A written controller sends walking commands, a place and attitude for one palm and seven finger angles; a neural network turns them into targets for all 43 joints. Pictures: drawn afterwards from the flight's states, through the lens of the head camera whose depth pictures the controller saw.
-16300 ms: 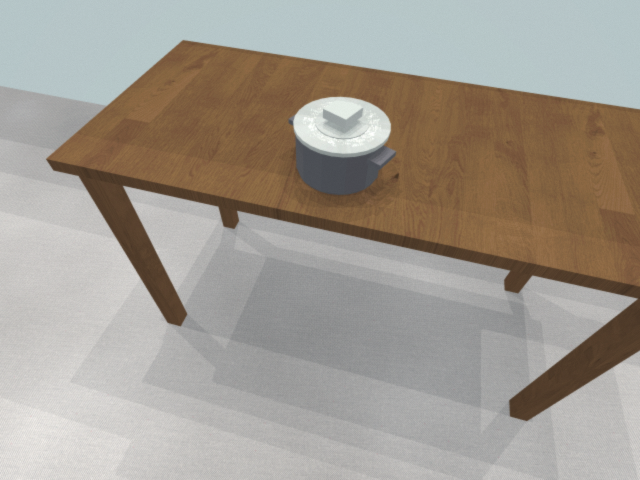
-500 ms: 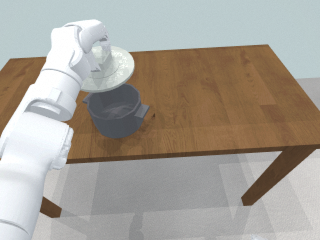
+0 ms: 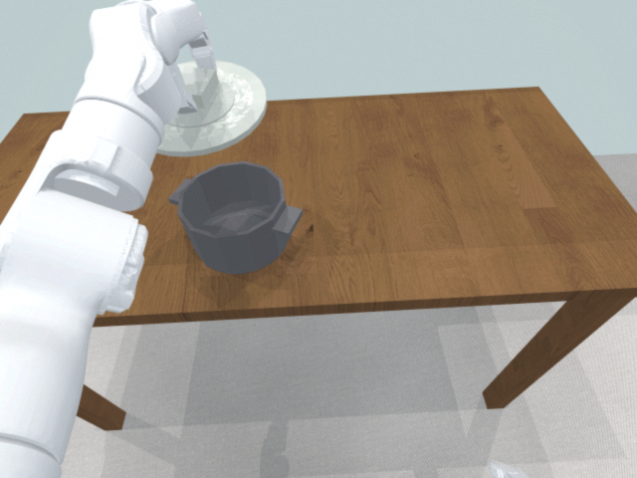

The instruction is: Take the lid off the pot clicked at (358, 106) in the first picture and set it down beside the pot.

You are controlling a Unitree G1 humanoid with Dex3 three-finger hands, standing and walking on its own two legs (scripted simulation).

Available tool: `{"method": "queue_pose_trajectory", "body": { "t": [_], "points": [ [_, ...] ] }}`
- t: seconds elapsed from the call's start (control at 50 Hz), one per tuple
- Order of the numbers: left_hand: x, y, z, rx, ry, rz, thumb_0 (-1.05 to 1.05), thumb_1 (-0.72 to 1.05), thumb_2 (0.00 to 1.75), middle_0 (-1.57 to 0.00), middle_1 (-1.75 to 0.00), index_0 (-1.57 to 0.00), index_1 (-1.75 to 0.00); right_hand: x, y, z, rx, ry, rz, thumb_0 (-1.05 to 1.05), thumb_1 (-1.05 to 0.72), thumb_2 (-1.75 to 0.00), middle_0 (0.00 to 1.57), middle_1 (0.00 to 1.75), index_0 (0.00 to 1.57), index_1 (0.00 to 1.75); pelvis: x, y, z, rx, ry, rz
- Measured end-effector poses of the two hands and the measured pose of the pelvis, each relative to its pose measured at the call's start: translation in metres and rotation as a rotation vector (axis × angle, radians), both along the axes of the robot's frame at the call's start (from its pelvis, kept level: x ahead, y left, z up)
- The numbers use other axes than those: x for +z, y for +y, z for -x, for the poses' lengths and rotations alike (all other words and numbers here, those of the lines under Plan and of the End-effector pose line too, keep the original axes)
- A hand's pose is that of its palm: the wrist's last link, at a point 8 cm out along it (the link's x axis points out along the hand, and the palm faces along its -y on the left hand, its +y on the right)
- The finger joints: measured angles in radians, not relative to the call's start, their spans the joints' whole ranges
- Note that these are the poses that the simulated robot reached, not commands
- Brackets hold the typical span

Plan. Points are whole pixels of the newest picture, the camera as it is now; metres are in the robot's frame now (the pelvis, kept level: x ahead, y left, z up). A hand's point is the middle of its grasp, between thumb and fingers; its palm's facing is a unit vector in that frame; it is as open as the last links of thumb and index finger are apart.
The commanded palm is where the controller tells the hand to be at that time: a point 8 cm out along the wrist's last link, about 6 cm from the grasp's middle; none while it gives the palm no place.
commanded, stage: lift the lid straight up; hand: left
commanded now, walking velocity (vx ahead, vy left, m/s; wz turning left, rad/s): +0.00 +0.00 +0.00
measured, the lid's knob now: (190, 86) +0.52 +0.13 +0.23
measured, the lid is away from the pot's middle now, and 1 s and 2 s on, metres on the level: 0.02 0.11 0.21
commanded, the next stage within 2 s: move the lid sideways beside the pot in 0.10 s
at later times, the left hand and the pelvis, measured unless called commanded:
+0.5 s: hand (158, 91) +0.48 +0.15 +0.25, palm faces -0.23 -0.06 -0.97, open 8.6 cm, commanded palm +0.47 +0.16 +0.32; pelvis -0.01 +0.00 +0.00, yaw +0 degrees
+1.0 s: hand (89, 98) +0.47 +0.22 +0.25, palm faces -0.24 -0.07 -0.97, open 8.6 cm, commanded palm +0.47 +0.22 +0.32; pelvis -0.01 +0.00 +0.00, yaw +0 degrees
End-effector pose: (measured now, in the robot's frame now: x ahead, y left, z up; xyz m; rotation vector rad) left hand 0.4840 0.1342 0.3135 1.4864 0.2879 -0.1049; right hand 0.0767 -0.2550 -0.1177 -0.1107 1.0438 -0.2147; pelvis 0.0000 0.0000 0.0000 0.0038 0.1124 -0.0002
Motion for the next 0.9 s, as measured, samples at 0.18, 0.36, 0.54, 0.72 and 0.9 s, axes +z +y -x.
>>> {"method": "queue_pose_trajectory", "body": {
  "t": [0.18,0.36,0.54,0.72,0.9],
  "points": [
    [-0.003,-0.005,0.004,-0.039,-0.001,-0.002,-0.04,0.16,0.87,-0.76,-1.04,-0.55,-0.89,0.002,-0.003,0.002,-0.004,-0.006,0.01,0.01,-0.91,-0.9,0.2,0.3,0.2,0.3,0.0,0.0,0.001,0.0,-0.007,0.0],
    [0.004,0.0,0.009,-0.035,-0.037,-0.021,-0.05,0.16,0.87,-0.76,-1.04,-0.55,-0.89,0.004,-0.005,0.0,-0.006,-0.023,0.009,0.01,-0.91,-0.9,0.2,0.3,0.2,0.3,0.0,-0.002,0.004,-0.007,-0.013,0.0],
    [-0.001,0.021,0.013,-0.006,-0.018,-0.028,-0.04,0.16,0.87,-0.76,-1.04,-0.55,-0.89,0.004,-0.008,0.002,-0.011,-0.017,0.018,0.01,-0.91,-0.9,0.2,0.3,0.2,0.3,0.0,-0.004,0.007,-0.003,-0.016,0.002],
    [0.0,0.052,0.013,0.052,-0.005,-0.046,-0.05,0.16,0.87,-0.76,-1.04,-0.54,-0.89,0.008,-0.015,0.01,-0.026,0.017,0.045,0.01,-0.91,-0.9,0.2,0.3,0.2,0.3,0.0,-0.005,0.006,0.002,-0.013,0.008],
    [-0.004,0.076,0.015,0.076,0.02,-0.016,-0.05,0.16,0.87,-0.76,-1.04,-0.54,-0.89,0.008,-0.013,0.008,-0.036,0.037,0.046,0.01,-0.91,-0.9,0.2,0.3,0.2,0.3,0.0,0.0,0.005,0.001,-0.018,0.013]
  ]
}}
